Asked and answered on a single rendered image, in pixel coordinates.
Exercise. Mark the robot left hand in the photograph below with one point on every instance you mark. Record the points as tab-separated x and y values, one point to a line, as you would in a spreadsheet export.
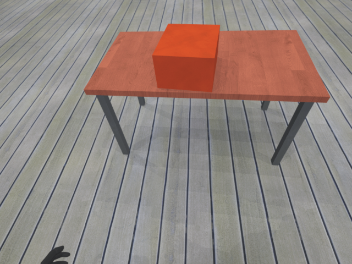
55	254

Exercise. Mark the carton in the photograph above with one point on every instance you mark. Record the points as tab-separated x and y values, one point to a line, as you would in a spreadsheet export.
186	56

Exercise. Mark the table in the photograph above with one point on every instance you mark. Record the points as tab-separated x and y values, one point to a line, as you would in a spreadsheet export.
259	65

